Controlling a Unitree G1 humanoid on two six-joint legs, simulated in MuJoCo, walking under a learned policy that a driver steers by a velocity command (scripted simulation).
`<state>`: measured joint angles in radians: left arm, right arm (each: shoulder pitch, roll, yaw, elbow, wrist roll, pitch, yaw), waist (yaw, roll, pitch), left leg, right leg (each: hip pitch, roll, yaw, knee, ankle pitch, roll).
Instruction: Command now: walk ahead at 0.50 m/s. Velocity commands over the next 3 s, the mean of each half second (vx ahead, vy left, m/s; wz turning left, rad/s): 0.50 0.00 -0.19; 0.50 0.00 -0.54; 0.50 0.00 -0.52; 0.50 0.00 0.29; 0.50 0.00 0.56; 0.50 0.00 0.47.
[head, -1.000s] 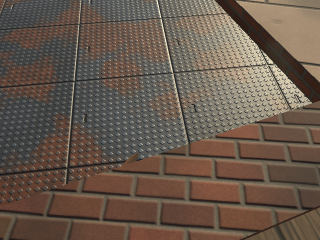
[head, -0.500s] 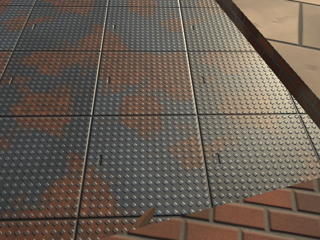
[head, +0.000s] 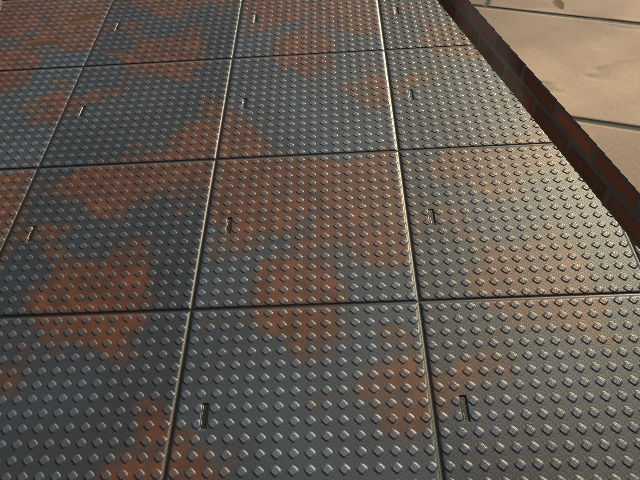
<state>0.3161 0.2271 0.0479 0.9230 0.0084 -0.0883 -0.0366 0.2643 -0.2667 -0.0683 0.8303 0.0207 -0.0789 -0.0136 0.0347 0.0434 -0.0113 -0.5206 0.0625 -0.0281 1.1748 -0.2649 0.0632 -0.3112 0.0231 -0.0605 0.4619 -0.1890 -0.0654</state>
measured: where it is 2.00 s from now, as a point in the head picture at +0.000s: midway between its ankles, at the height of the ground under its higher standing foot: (440, 302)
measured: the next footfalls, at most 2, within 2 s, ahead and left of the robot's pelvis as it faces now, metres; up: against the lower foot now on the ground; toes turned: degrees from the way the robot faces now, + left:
left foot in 0.54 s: +0.50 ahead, +0.21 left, -0.15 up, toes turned -10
right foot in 1.04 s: +0.70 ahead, -0.10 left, -0.15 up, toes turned -28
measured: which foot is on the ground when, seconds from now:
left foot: up 0.00-0.52, down 0.54-1.00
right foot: down 0.00-0.54, up 0.56-1.00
